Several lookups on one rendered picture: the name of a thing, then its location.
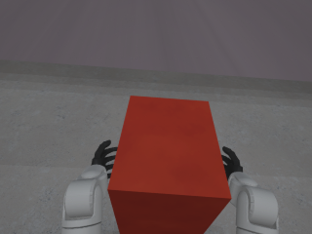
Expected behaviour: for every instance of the robot left hand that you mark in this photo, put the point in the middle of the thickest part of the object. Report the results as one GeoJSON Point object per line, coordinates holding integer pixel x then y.
{"type": "Point", "coordinates": [100, 154]}

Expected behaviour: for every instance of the left robot forearm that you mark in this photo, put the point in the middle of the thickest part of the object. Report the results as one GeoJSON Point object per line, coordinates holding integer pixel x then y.
{"type": "Point", "coordinates": [83, 202]}

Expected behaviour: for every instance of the robot right hand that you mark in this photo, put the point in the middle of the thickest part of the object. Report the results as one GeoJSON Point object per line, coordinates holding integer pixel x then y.
{"type": "Point", "coordinates": [233, 163]}

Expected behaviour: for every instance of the carton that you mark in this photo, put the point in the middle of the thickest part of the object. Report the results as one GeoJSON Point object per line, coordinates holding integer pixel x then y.
{"type": "Point", "coordinates": [168, 175]}

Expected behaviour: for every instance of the right robot forearm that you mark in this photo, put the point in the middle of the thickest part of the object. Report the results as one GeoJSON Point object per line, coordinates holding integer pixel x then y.
{"type": "Point", "coordinates": [257, 210]}

